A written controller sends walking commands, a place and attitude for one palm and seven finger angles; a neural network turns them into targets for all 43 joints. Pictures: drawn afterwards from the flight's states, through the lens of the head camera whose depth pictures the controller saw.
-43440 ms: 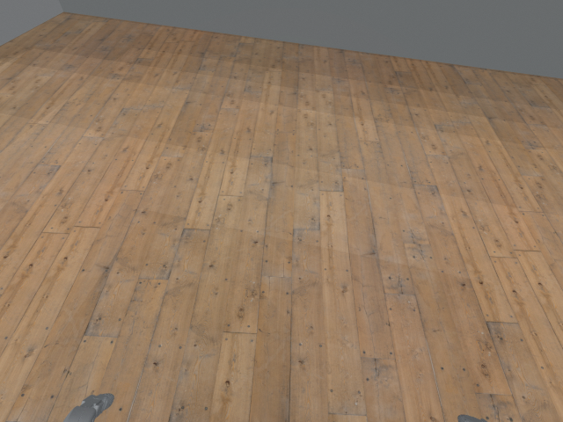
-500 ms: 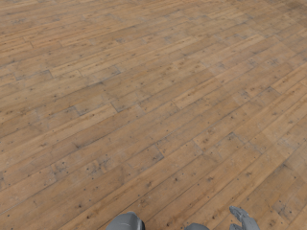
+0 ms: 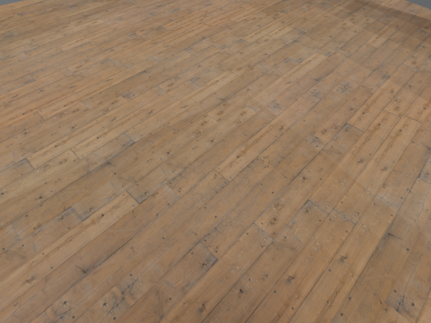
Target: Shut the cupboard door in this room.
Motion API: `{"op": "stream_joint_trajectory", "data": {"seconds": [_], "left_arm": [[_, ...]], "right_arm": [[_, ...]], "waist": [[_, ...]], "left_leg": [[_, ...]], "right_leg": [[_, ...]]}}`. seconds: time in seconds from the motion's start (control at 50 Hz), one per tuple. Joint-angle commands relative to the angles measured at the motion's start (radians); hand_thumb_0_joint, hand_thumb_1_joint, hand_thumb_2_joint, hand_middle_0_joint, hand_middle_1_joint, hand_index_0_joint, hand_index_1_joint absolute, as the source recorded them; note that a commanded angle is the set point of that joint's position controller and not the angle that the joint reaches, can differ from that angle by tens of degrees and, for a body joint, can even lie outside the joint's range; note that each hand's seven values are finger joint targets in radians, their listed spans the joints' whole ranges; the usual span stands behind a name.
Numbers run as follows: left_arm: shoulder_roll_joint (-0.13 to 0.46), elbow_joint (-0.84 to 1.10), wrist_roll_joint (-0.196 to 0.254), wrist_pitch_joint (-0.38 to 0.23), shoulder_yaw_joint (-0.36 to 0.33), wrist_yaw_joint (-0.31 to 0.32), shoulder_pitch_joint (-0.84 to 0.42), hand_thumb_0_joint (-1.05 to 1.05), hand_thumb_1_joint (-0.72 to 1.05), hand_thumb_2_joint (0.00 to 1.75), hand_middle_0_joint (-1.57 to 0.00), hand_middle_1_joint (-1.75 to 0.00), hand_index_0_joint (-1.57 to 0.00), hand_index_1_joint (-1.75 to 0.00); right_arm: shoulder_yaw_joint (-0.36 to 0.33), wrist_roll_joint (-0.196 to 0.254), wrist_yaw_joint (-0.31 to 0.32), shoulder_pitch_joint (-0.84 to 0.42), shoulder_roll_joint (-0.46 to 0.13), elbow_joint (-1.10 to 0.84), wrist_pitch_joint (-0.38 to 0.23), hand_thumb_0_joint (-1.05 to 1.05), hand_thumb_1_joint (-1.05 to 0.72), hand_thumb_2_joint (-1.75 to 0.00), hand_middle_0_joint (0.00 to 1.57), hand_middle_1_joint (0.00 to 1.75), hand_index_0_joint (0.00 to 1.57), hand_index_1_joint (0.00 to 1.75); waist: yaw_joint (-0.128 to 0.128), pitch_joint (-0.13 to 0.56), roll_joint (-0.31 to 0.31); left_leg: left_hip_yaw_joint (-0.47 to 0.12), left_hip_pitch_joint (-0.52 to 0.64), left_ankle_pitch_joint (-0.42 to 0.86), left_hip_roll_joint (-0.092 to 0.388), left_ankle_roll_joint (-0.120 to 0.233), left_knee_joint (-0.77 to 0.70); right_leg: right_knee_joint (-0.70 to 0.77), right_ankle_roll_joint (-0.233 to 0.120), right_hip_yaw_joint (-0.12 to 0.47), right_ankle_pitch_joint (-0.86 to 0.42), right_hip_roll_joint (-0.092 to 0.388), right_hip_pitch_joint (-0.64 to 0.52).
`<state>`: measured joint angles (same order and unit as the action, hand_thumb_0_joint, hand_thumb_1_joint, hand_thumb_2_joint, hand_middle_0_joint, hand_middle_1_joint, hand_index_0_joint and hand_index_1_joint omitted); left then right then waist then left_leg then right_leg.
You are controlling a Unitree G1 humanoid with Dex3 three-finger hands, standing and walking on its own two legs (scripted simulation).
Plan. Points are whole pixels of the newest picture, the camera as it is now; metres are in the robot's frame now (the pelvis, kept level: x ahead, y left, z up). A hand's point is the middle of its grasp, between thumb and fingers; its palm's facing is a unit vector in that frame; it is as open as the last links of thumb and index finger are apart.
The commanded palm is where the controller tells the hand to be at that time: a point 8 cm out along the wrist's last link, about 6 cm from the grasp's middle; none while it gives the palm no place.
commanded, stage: turn to face it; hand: left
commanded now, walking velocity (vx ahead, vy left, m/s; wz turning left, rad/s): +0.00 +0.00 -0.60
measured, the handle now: out of the picture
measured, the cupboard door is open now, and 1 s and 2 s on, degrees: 48 48 48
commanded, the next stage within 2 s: none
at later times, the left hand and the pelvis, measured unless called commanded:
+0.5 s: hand (107, 307) +0.17 +0.25 -0.16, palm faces -0.18 -0.95 -0.24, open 7.4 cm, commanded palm none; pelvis +0.04 +0.05 +0.01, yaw -16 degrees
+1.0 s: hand (158, 282) +0.22 +0.14 -0.14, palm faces -0.52 -0.82 -0.25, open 7.4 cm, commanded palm none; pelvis +0.04 +0.02 +0.02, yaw -33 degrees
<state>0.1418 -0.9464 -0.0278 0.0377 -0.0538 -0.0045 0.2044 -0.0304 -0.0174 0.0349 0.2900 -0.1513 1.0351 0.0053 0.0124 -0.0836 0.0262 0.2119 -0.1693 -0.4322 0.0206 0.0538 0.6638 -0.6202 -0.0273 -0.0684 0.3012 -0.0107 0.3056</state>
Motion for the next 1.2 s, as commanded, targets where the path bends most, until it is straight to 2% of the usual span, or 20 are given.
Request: {"op": "stream_joint_trajectory", "data": {"seconds": [0.0, 0.1, 0.24, 0.3, 0.32, 0.36, 0.4, 0.46, 0.62, 0.68, 0.72, 0.76, 0.86, 1.0, 1.06, 1.08, 1.1, 1.12, 1.14, 1.18], "left_arm": [[0.236, 0.025, 0.014, -0.034, -0.060, 0.038, 0.196, 0.00, 0.90, 0.90, -0.20, -0.30, -0.20, -0.30], [0.202, 0.082, 0.006, -0.035, -0.055, 0.039, 0.035, 0.00, 0.90, 0.90, -0.20, -0.30, -0.20, -0.30], [0.248, 0.089, -0.005, -0.022, -0.073, 0.016, 0.029, 0.00, 0.90, 0.90, -0.20, -0.30, -0.20, -0.30], [0.254, 0.105, 0.003, -0.011, -0.076, 0.012, -0.009, 0.00, 0.90, 0.90, -0.20, -0.30, -0.20, -0.30], [0.223, 0.116, 0.011, -0.007, -0.070, 0.013, -0.017, 0.00, 0.90, 0.90, -0.20, -0.30, -0.20, -0.30], [0.163, 0.150, 0.020, -0.003, -0.051, 0.002, 0.000, 0.00, 0.90, 0.90, -0.20, -0.30, -0.20, -0.30], [0.194, 0.152, 0.006, 0.003, -0.064, -0.007, -0.008, 0.00, 0.90, 0.90, -0.20, -0.30, -0.20, -0.30], [0.190, 0.143, 0.007, 0.019, -0.066, -0.028, -0.012, 0.00, 0.90, 0.90, -0.20, -0.30, -0.20, -0.30], [0.159, 0.176, 0.008, 0.012, -0.044, -0.040, -0.060, 0.00, 0.90, 0.90, -0.20, -0.30, -0.20, -0.30], [0.202, 0.147, 0.005, -0.001, -0.054, -0.036, 0.040, 0.00, 0.90, 0.90, -0.20, -0.30, -0.20, -0.30], [0.379, 0.116, -0.004, -0.019, -0.085, -0.009, 0.134, 0.00, 0.90, 0.90, -0.20, -0.30, -0.20, -0.30], [0.348, 0.124, 0.007, -0.012, -0.081, 0.013, 0.106, 0.00, 0.90, 0.90, -0.20, -0.30, -0.20, -0.30], [0.270, 0.166, 0.006, -0.019, -0.056, 0.017, -0.042, 0.00, 0.90, 0.90, -0.20, -0.30, -0.20, -0.30], [0.294, 0.136, -0.001, -0.013, -0.067, 0.013, 0.007, 0.00, 0.90, 0.90, -0.20, -0.30, -0.20, -0.30], [0.280, 0.139, 0.007, -0.003, -0.065, 0.011, -0.047, 0.00, 0.90, 0.90, -0.20, -0.30, -0.20, -0.30], [0.242, 0.149, 0.016, 0.002, -0.057, 0.009, -0.052, 0.00, 0.90, 0.90, -0.20, -0.30, -0.20, -0.30], [0.178, 0.165, 0.026, 0.004, -0.046, 0.000, -0.027, 0.00, 0.90, 0.90, -0.20, -0.30, -0.20, -0.30], [0.191, 0.178, 0.017, 0.005, -0.043, -0.004, -0.056, 0.00, 0.90, 0.90, -0.20, -0.30, -0.20, -0.30], [0.209, 0.185, 0.009, 0.003, -0.046, -0.008, -0.062, 0.00, 0.90, 0.90, -0.20, -0.30, -0.20, -0.30], [0.211, 0.148, 0.001, 0.015, -0.065, -0.023, -0.046, 0.00, 0.90, 0.90, -0.20, -0.30, -0.20, -0.30]], "right_arm": [[-0.033, 0.012, 0.012, -0.075, -0.126, -0.132, 0.002, 0.00, -0.90, -0.90, 0.20, 0.30, 0.20, 0.30], [-0.032, 0.003, -0.008, -0.070, -0.096, -0.129, 0.026, 0.00, -0.90, -0.90, 0.20, 0.30, 0.20, 0.30], [-0.038, 0.010, -0.009, -0.122, -0.109, -0.183, 0.014, 0.00, -0.90, -0.90, 0.20, 0.30, 0.20, 0.30], [-0.040, 0.013, -0.001, -0.070, -0.137, -0.177, 0.001, 0.00, -0.90, -0.90, 0.20, 0.30, 0.20, 0.30], [-0.045, 0.011, 0.003, -0.029, -0.173, -0.167, -0.010, 0.00, -0.90, -0.90, 0.20, 0.30, 0.20, 0.30], [-0.070, -0.011, 0.009, 0.020, -0.326, -0.184, -0.016, 0.00, -0.90, -0.90, 0.20, 0.30, 0.20, 0.30], [-0.054, -0.022, 0.009, -0.047, -0.282, -0.211, -0.012, 0.00, -0.90, -0.90, 0.20, 0.30, 0.20, 0.30], [-0.044, -0.022, 0.010, -0.138, -0.249, -0.242, -0.009, 0.00, -0.90, -0.90, 0.20, 0.30, 0.20, 0.30], [-0.067, -0.017, -0.006, -0.070, -0.287, -0.203, 0.000, 0.00, -0.90, -0.90, 0.20, 0.30, 0.20, 0.30], [-0.073, -0.006, -0.014, -0.101, -0.291, -0.207, 0.004, 0.00, -0.90, -0.90, 0.20, 0.30, 0.20, 0.30], [-0.042, 0.004, -0.022, -0.163, -0.173, -0.274, 0.010, 0.00, -0.90, -0.90, 0.20, 0.30, 0.20, 0.30], [-0.041, 0.006, -0.009, -0.168, -0.191, -0.266, 0.031, 0.00, -0.90, -0.90, 0.20, 0.30, 0.20, 0.30], [-0.043, -0.001, -0.021, -0.106, -0.186, -0.208, 0.032, 0.00, -0.90, -0.90, 0.20, 0.30, 0.20, 0.30], [-0.037, 0.010, -0.012, -0.132, -0.160, -0.228, 0.018, 0.00, -0.90, -0.90, 0.20, 0.30, 0.20, 0.30], [-0.037, 0.014, -0.004, -0.033, -0.168, -0.199, 0.007, 0.00, -0.90, -0.90, 0.20, 0.30, 0.20, 0.30], [-0.042, 0.010, 0.001, -0.004, -0.209, -0.187, -0.005, 0.00, -0.90, -0.90, 0.20, 0.30, 0.20, 0.30], [-0.057, -0.006, 0.004, 0.013, -0.302, -0.193, -0.014, 0.00, -0.90, -0.90, 0.20, 0.30, 0.20, 0.30], [-0.064, -0.011, 0.009, 0.025, -0.340, -0.203, -0.007, 0.00, -0.90, -0.90, 0.20, 0.30, 0.20, 0.30], [-0.055, -0.015, 0.008, -0.002, -0.321, -0.220, -0.003, 0.00, -0.90, -0.90, 0.20, 0.30, 0.20, 0.30], [-0.041, -0.018, 0.012, -0.086, -0.264, -0.233, -0.012, 0.00, -0.90, -0.90, 0.20, 0.30, 0.20, 0.30]], "waist": [[-0.080, 0.154, -0.193], [-0.005, 0.152, -0.077], [-0.023, 0.125, -0.200], [0.010, 0.131, -0.189], [0.028, 0.159, -0.109], [0.041, 0.183, 0.292], [0.007, 0.131, 0.132], [-0.022, 0.078, 0.187], [0.015, 0.132, 0.195], [-0.045, 0.162, 0.107], [-0.106, 0.143, -0.371], [-0.085, 0.115, -0.262], [-0.009, 0.144, -0.177], [-0.039, 0.150, -0.163], [0.016, 0.155, -0.163], [0.028, 0.170, -0.065], [0.027, 0.185, 0.214], [0.040, 0.150, 0.267], [0.027, 0.124, 0.165], [-0.012, 0.085, 0.180]], "left_leg": [[-0.225, -0.416, -0.175, 0.015, -0.096, 0.557], [-0.222, -0.346, 0.013, 0.050, -0.124, 0.438], [-0.187, -0.242, 0.033, 0.006, -0.131, 0.109], [-0.181, -0.059, 0.169, -0.015, -0.126, -0.125], [-0.210, 0.081, 0.252, 0.042, -0.119, -0.257], [-0.583, 0.165, 0.509, 0.453, 0.067, -0.365], [-0.487, 0.034, 0.523, 0.422, 0.118, -0.364], [-0.305, -0.012, 0.534, 0.334, 0.081, -0.337], [-0.158, 0.052, 0.545, 0.337, 0.057, -0.250], [-0.081, -0.060, 0.451, 0.293, -0.024, -0.073], [-0.036, -0.436, -0.217, 0.052, -0.130, 0.344], [-0.217, -0.483, -0.134, 0.091, -0.117, 0.529], [-0.197, -0.369, 0.059, 0.075, -0.144, 0.429], [-0.186, -0.261, 0.004, 0.018, -0.136, 0.098], [-0.181, -0.056, 0.167, 0.003, -0.124, -0.168], [-0.239, 0.073, 0.213, 0.077, -0.104, -0.297], [-0.476, 0.169, 0.293, 0.313, -0.024, -0.383], [-0.565, 0.111, 0.408, 0.457, 0.076, -0.397], [-0.518, 0.036, 0.445, 0.462, 0.113, -0.372], [-0.398, -0.021, 0.473, 0.370, 0.092, -0.374]], "right_leg": [[0.218, -0.277, 0.467, -0.931, 0.394, -0.371], [0.263, -0.180, 0.310, -0.583, 0.243, -0.179], [0.223, -0.154, 0.365, -0.487, 0.193, -0.119], [0.152, -0.097, 0.383, -0.438, 0.155, -0.017], [0.085, -0.054, 0.345, -0.332, 0.107, 0.070], [-0.319, 0.048, 0.104, 0.345, -0.056, 0.273], [-0.540, 0.057, 0.128, 0.276, 0.000, 0.256], [-0.552, 0.077, 0.090, 0.193, 0.041, 0.255], [-0.147, 0.059, -0.030, 0.110, 0.022, 0.084], [0.133, 0.028, -0.031, -0.121, 0.020, -0.150], [0.280, -0.131, 0.474, -0.609, 0.376, -0.317], [0.290, -0.197, 0.423, -0.497, 0.368, -0.230], [0.265, -0.141, 0.285, -0.390, 0.226, -0.140], [0.225, -0.171, 0.413, -0.429, 0.231, -0.142], [0.159, -0.100, 0.415, -0.370, 0.180, -0.021], [0.089, -0.049, 0.359, -0.253, 0.103, 0.086], [-0.101, 0.016, 0.211, 0.063, -0.042, 0.242], [-0.333, 0.045, 0.111, 0.318, -0.045, 0.278], [-0.449, 0.048, 0.135, 0.294, 0.003, 0.248], [-0.558, 0.069, 0.117, 0.212, 0.019, 0.261]]}}
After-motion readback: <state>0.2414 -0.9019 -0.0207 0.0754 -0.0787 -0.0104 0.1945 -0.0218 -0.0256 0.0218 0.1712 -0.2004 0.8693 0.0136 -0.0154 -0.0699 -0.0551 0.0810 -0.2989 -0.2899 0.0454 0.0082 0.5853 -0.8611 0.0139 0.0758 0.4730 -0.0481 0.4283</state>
